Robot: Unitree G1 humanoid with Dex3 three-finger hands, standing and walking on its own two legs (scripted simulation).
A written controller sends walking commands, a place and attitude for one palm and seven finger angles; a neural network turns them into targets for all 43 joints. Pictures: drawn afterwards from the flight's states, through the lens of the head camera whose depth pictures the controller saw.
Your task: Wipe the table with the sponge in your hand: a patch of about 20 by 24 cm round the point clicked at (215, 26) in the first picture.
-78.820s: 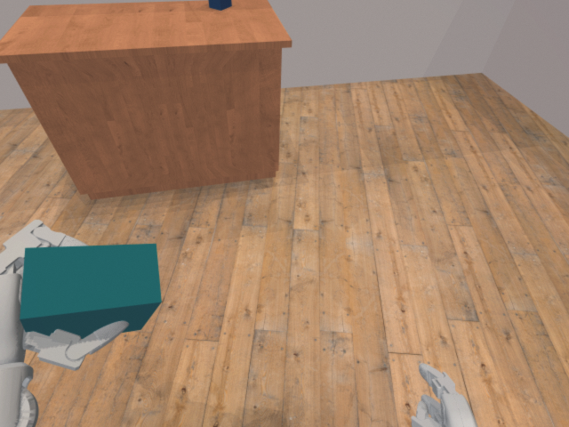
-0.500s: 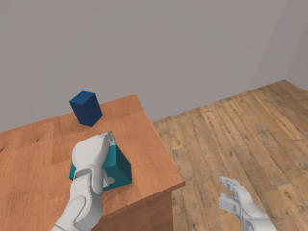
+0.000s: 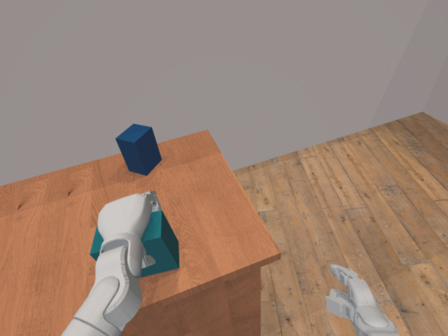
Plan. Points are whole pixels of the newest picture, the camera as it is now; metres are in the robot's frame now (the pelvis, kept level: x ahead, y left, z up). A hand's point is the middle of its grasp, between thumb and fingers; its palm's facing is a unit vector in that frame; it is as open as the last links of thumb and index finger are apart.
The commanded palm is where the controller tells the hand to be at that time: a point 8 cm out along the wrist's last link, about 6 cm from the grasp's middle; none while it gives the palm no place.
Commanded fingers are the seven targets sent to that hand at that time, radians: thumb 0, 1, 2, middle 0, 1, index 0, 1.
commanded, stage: wipe forward along the middle lane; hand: left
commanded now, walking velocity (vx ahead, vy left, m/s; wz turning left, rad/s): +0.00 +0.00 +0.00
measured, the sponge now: (142, 252) +0.27 +0.21 +0.02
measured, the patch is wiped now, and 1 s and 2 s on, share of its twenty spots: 1.00 1.00 1.00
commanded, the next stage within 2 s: slide back across to the first lane in 1.50 s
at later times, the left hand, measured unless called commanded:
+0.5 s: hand (141, 215) +0.32 +0.22 +0.07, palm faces -0.03 -0.09 -1.00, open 10.0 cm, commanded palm +0.30 +0.23 +0.10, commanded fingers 0.00 0.10 1.30 -1.20 -1.60 -1.20 -1.60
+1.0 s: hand (140, 195) +0.37 +0.24 +0.07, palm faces -0.09 -0.03 -1.00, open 10.0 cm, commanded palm +0.35 +0.25 +0.10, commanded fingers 0.00 0.10 1.30 -1.20 -1.60 -1.20 -1.60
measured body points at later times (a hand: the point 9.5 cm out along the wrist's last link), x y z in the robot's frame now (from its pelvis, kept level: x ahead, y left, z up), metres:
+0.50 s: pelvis +0.01 -0.01 +0.00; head -0.02 -0.06 +0.44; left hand +0.32 +0.22 +0.12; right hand +0.24 -0.23 -0.09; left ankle +0.03 +0.12 -0.74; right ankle +0.01 -0.08 -0.74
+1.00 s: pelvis +0.00 -0.04 -0.01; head +0.00 -0.08 +0.44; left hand +0.37 +0.23 +0.12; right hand +0.15 -0.29 -0.14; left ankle +0.03 +0.12 -0.74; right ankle +0.01 -0.08 -0.74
